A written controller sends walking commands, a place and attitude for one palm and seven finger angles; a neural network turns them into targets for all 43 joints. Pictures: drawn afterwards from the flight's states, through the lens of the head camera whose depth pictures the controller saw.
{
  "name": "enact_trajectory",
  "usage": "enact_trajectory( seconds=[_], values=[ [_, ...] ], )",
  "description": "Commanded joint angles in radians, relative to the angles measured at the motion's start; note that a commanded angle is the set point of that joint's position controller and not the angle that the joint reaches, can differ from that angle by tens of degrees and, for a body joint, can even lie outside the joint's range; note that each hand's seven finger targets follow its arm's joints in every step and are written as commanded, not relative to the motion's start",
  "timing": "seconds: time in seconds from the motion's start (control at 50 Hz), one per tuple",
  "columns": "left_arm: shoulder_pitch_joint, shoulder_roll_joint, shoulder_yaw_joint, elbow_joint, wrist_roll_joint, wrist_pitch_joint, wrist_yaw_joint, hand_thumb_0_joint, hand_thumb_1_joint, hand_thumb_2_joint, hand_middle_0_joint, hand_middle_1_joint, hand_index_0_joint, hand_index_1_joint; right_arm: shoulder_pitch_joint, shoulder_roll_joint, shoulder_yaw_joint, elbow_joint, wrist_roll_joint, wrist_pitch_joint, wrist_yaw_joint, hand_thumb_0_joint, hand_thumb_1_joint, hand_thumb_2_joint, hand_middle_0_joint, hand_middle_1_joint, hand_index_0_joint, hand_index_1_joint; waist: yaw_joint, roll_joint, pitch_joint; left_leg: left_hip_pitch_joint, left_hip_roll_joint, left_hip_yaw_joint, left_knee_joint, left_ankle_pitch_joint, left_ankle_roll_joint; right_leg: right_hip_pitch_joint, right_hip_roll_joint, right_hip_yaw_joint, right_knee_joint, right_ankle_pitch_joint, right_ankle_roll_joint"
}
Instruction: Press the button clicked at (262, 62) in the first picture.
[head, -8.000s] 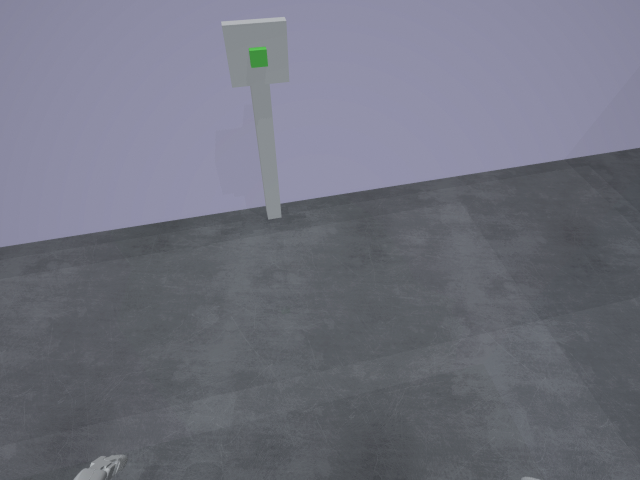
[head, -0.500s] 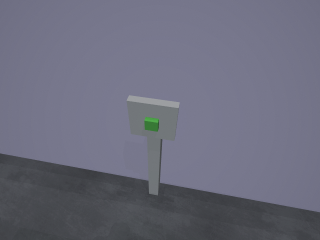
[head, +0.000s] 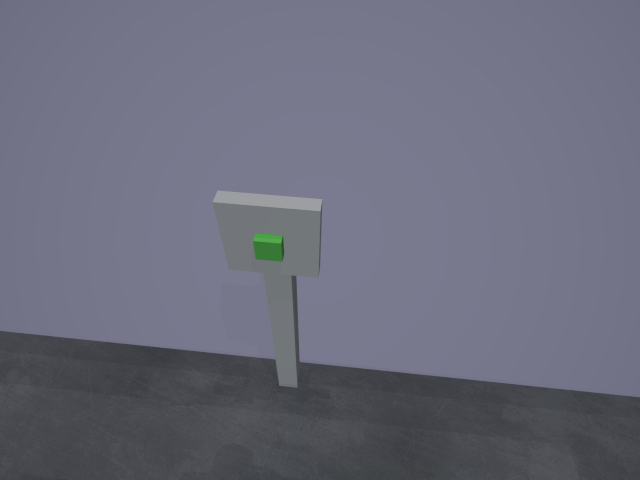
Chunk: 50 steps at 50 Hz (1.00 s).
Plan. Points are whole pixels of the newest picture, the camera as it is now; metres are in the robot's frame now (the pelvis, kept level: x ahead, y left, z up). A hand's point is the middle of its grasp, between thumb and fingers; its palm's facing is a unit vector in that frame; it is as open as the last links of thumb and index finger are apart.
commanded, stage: come to a stop and stand still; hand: left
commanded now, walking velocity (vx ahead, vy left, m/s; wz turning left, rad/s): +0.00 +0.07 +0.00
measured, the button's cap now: (269, 246) +0.50 +0.12 -0.04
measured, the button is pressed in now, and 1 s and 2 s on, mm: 0 0 0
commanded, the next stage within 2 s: look again from close up in 0.96 s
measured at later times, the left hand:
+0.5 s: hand out of the picture +0.05 +0.16 -0.17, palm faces +0.07 -0.98 -0.21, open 7.3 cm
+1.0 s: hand out of the picture -0.02 +0.20 -0.18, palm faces +0.04 -0.98 -0.20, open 7.4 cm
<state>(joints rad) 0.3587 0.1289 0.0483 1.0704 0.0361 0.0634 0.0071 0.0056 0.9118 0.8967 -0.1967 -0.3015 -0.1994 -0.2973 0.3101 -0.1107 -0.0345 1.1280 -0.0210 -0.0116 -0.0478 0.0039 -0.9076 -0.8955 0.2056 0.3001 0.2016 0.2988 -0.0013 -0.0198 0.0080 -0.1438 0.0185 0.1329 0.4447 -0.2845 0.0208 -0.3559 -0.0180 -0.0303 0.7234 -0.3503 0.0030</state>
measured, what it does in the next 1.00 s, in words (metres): steps on the spot: left foot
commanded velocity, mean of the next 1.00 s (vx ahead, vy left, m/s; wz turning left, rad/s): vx -0.01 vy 0.05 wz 0.00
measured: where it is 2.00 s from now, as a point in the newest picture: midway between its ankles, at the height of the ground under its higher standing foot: outside the picture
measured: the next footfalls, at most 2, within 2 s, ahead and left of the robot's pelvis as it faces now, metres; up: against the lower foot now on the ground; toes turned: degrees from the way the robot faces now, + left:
left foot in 0.40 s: +0.05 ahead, +0.08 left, +0.00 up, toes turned +4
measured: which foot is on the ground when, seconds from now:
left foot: down 0.00-0.10, up 0.12-0.38, down 0.40-1.00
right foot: down 0.00-1.00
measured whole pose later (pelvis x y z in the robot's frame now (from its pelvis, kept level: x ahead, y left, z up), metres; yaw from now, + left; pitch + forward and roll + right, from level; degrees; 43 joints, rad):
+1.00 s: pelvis +0.00 +0.02 +0.00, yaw +1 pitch -2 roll +0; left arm 0.35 0.17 -0.01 1.07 0.02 0.01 0.03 0.01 0.91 0.90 -0.20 -0.30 -0.20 -0.30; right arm 0.29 -0.18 0.02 1.03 -0.01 -0.02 -0.01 0.01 -0.92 -0.90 0.20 0.30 0.20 0.30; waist 0.01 -0.01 0.01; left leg -0.19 -0.07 0.11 0.43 -0.23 0.10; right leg -0.24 -0.10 -0.04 0.45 -0.19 0.04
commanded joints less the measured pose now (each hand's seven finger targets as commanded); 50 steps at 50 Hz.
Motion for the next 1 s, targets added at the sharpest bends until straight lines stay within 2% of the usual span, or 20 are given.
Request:
enact_trajectory(
  seconds=[0.0, 0.04, 0.06, 0.08, 0.1, 0.12, 0.16, 0.22, 0.28, 0.34, 0.38, 0.42, 0.44, 0.46, 0.48, 0.5, 0.52, 0.58, 0.66, 0.98],
  values=[
    [-0.025, 0.022, 0.018, -0.105, -0.006, -0.025, -0.017, 0.0, 0.9, 0.9, -0.2, -0.3, -0.2, -0.3, 0.021, -0.203, -0.047, -0.043, -0.013, -0.011, -0.019, 0.0, -0.9, -0.9, 0.2, 0.3, 0.2, 0.3, -0.005, 0.139, 0.089, -0.064, 0.333, -0.218, -0.156, 0.217, 0.145, -0.059, -0.051, 0.009, -0.026, -0.051, 0.001],
    [0.089, 0.024, 0.015, -0.06, -0.007, -0.043, -0.009, 0.0, 0.9, 0.9, -0.2, -0.3, -0.2, -0.3, 0.013, -0.187, -0.038, -0.04, -0.009, -0.004, -0.01, 0.0, -0.9, -0.9, 0.2, 0.3, 0.2, 0.3, 0.037, 0.095, 0.022, -0.122, 0.225, -0.12, 0.011, 0.183, 0.072, 0.159, -0.01, -0.045, -0.252, 0.166, 0.002],
    [0.112, 0.077, 0.021, -0.046, -0.003, -0.059, 0.004, 0.0, 0.9, 0.9, -0.2, -0.3, -0.2, -0.3, 0.047, -0.139, -0.031, -0.043, 0.001, -0.004, -0.004, 0.0, -0.9, -0.9, 0.2, 0.3, 0.2, 0.3, 0.031, -0.053, -0.006, -0.209, 0.119, -0.052, 0.148, 0.04, 0.017, 0.269, -0.108, 0.095, -0.346, 0.293, -0.027],
    [0.116, 0.151, 0.025, -0.041, -0.01, -0.075, 0.019, 0.0, 0.9, 0.9, -0.2, -0.3, -0.2, -0.3, 0.055, -0.07, -0.011, -0.065, 0.009, 0.001, 0.005, 0.0, -0.9, -0.9, 0.2, 0.3, 0.2, 0.3, 0.02, -0.251, -0.01, -0.297, 0.022, 0.007, 0.252, -0.207, -0.028, 0.297, -0.287, 0.275, -0.421, 0.434, -0.089],
    [0.118, 0.16, 0.014, -0.045, -0.018, -0.077, 0.022, 0.0, 0.9, 0.9, -0.2, -0.3, -0.2, -0.3, 0.032, -0.075, -0.012, -0.07, 0.01, 0.007, 0.01, 0.0, -0.9, -0.9, 0.2, 0.3, 0.2, 0.3, 0.034, -0.114, -0.026, -0.222, 0.03, -0.066, 0.328, -0.271, -0.021, 0.207, -0.329, 0.288, -0.447, 0.386, -0.152],
    [0.06, 0.164, 0.013, -0.048, -0.015, -0.087, 0.027, 0.0, 0.9, 0.9, -0.2, -0.3, -0.2, -0.3, 0.025, -0.072, -0.01, -0.066, 0.01, 0.018, 0.012, 0.0, -0.9, -0.9, 0.2, 0.3, 0.2, 0.3, 0.015, -0.172, -0.014, -0.222, 0.04, -0.101, 0.359, -0.249, -0.018, 0.162, -0.302, 0.316, -0.468, 0.359, -0.151],
    [-0.047, 0.169, 0.007, -0.067, -0.013, -0.095, 0.032, 0.0, 0.9, 0.9, -0.2, -0.3, -0.2, -0.3, 0.023, -0.113, -0.017, -0.049, 0.013, 0.016, 0.015, 0.0, -0.9, -0.9, 0.2, 0.3, 0.2, 0.3, -0.003, -0.125, 0.025, -0.207, 0.054, -0.129, 0.349, -0.181, -0.017, 0.131, -0.286, 0.28, -0.456, 0.367, -0.18],
    [-0.055, 0.162, 0.006, -0.064, -0.011, -0.087, 0.04, 0.0, 0.9, 0.9, -0.2, -0.3, -0.2, -0.3, 0.038, -0.08, -0.006, -0.039, 0.013, 0.024, 0.021, 0.0, -0.9, -0.9, 0.2, 0.3, 0.2, 0.3, 0.004, -0.078, 0.001, -0.179, 0.034, -0.104, 0.263, -0.144, -0.036, 0.17, -0.286, 0.228, -0.418, 0.484, -0.182],
    [-0.061, 0.191, 0.017, -0.064, -0.012, -0.076, 0.043, 0.0, 0.9, 0.9, -0.2, -0.3, -0.2, -0.3, 0.032, -0.095, -0.01, -0.056, 0.011, 0.031, 0.025, 0.0, -0.9, -0.9, 0.2, 0.3, 0.2, 0.3, 0.012, -0.083, 0.002, -0.152, 0.025, -0.091, 0.189, -0.096, -0.042, 0.167, -0.294, 0.219, -0.419, 0.419, -0.18],
    [-0.102, 0.187, 0.016, -0.074, -0.017, -0.067, 0.041, 0.0, 0.9, 0.9, -0.2, -0.3, -0.2, -0.3, 0.076, -0.097, -0.009, -0.049, 0.011, 0.026, 0.026, 0.0, -0.9, -0.9, 0.2, 0.3, 0.2, 0.3, -0.014, -0.098, 0.001, -0.024, 0.027, -0.083, 0.0, 0.036, -0.035, 0.09, -0.242, 0.171, -0.392, 0.29, -0.124],
    [-0.104, 0.144, 0.007, -0.086, -0.021, -0.061, 0.036, 0.0, 0.9, 0.9, -0.2, -0.3, -0.2, -0.3, 0.067, -0.129, -0.011, -0.054, 0.008, 0.015, 0.025, 0.0, -0.9, -0.9, 0.2, 0.3, 0.2, 0.3, -0.004, 0.012, 0.019, 0.014, 0.096, -0.153, -0.064, 0.12, -0.004, 0.028, -0.141, 0.099, -0.354, 0.156, -0.059],
    [-0.099, 0.123, -0.003, -0.08, -0.013, -0.051, 0.037, 0.0, 0.9, 0.9, -0.2, -0.3, -0.2, -0.3, -0.002, -0.138, -0.005, -0.068, 0.005, 0.011, 0.031, 0.0, -0.9, -0.9, 0.2, 0.3, 0.2, 0.3, 0.019, 0.098, 0.081, -0.153, 0.136, -0.217, -0.156, 0.0, 0.02, 0.108, -0.089, 0.048, -0.354, 0.072, -0.015],
    [-0.077, 0.114, -0.007, -0.07, -0.012, -0.053, 0.035, 0.0, 0.9, 0.9, -0.2, -0.3, -0.2, -0.3, -0.017, -0.139, -0.002, -0.075, 0.005, 0.008, 0.031, 0.0, -0.9, -0.9, 0.2, 0.3, 0.2, 0.3, 0.029, 0.083, 0.086, -0.187, 0.135, -0.223, -0.181, -0.047, 0.021, 0.146, -0.088, 0.043, -0.348, 0.104, -0.013],
    [0.065, 0.149, -0.023, -0.013, -0.018, -0.08, 0.072, 0.0, 0.9, 0.9, -0.2, -0.3, -0.2, -0.3, -0.152, -0.172, 0.004, -0.174, 0.014, -0.01, 0.029, 0.0, -0.9, -0.9, 0.2, 0.3, 0.2, 0.3, 0.076, 0.069, 0.104, -0.177, 0.094, -0.099, 0.101, 0.053, -0.026, 0.136, -0.163, 0.104, -0.323, 0.436, -0.038],
    [0.022, 0.187, -0.029, -0.021, -0.013, -0.107, 0.062, 0.0, 0.9, 0.9, -0.2, -0.3, -0.2, -0.3, -0.106, -0.145, 0.016, -0.192, 0.013, -0.013, 0.036, 0.0, -0.9, -0.9, 0.2, 0.3, 0.2, 0.3, 0.016, 0.009, 0.028, -0.15, 0.047, -0.098, 0.096, 0.06, -0.038, 0.157, -0.232, 0.17, -0.318, 0.649, -0.075],
    [-0.032, 0.212, -0.023, -0.069, -0.015, -0.111, 0.057, 0.0, 0.9, 0.9, -0.2, -0.3, -0.2, -0.3, 0.025, -0.113, 0.016, -0.177, 0.01, -0.002, 0.036, 0.0, -0.9, -0.9, 0.2, 0.3, 0.2, 0.3, -0.033, -0.078, -0.112, -0.087, 0.034, -0.112, 0.07, -0.046, -0.03, 0.203, -0.258, 0.172, -0.308, 0.461, -0.099],
    [-0.088, 0.206, -0.021, -0.093, -0.016, -0.102, 0.052, 0.0, 0.9, 0.9, -0.2, -0.3, -0.2, -0.3, 0.029, -0.131, 0.015, -0.17, 0.008, 0.0, 0.037, 0.0, -0.9, -0.9, 0.2, 0.3, 0.2, 0.3, -0.035, -0.063, -0.105, -0.06, 0.032, -0.119, 0.027, -0.02, -0.024, 0.156, -0.219, 0.139, -0.305, 0.254, -0.097],
    [-0.088, 0.169, -0.029, -0.112, -0.014, -0.067, 0.04, 0.0, 0.9, 0.9, -0.2, -0.3, -0.2, -0.3, -0.009, -0.182, 0.011, -0.2, -0.001, -0.005, 0.039, 0.0, -0.9, -0.9, 0.2, 0.3, 0.2, 0.3, -0.008, 0.171, 0.066, -0.194, 0.127, -0.255, -0.126, -0.034, 0.018, 0.076, -0.079, 0.01, -0.242, 0.011, -0.038],
    [-0.015, 0.123, -0.041, -0.092, -0.01, -0.057, 0.029, 0.0, 0.9, 0.9, -0.2, -0.3, -0.2, -0.3, -0.04, -0.209, 0.007, -0.229, 0.001, -0.004, 0.034, 0.0, -0.9, -0.9, 0.2, 0.3, 0.2, 0.3, 0.019, 0.061, 0.104, -0.296, 0.129, -0.297, -0.229, -0.248, 0.04, 0.145, -0.054, -0.012, -0.216, 0.075, -0.026],
    [0.019, 0.124, -0.052, -0.029, -0.016, -0.076, 0.029, 0.0, 0.9, 0.9, -0.2, -0.3, -0.2, -0.3, 0.013, -0.19, 0.026, -0.127, 0.008, -0.026, 0.026, 0.0, -0.9, -0.9, 0.2, 0.3, 0.2, 0.3, 0.003, 0.029, 0.066, -0.129, 0.103, -0.241, -0.201, 0.025, 0.018, 0.14, -0.095, 0.024, -0.308, 0.181, -0.019]
  ],
)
